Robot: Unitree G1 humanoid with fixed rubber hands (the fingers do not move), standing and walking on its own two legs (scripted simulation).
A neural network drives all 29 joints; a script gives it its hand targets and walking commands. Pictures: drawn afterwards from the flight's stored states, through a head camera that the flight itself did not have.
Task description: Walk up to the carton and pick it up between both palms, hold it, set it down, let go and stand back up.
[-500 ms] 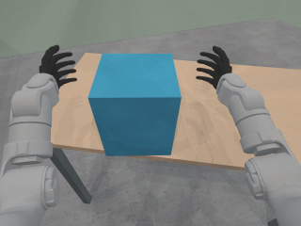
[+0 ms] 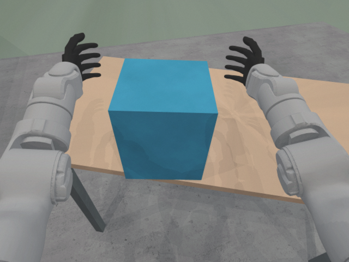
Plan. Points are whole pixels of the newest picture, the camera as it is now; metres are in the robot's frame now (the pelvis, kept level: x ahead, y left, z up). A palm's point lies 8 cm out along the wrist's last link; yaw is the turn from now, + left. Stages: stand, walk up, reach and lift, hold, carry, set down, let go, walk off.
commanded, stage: reach and lift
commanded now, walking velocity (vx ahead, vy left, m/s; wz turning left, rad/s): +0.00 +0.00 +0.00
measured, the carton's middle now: (164, 122) +0.45 +0.04 +0.08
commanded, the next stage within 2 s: none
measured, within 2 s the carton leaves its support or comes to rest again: neither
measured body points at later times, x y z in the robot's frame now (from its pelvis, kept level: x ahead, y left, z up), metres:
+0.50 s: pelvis +0.01 +0.00 +0.00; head +0.03 +0.00 +0.45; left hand +0.46 +0.21 +0.14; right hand +0.47 -0.14 +0.14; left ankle +0.02 +0.13 -0.75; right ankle -0.01 -0.10 -0.75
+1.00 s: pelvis +0.00 +0.01 -0.01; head +0.02 +0.01 +0.44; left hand +0.45 +0.19 +0.13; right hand +0.46 -0.12 +0.13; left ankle +0.02 +0.13 -0.75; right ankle -0.01 -0.10 -0.75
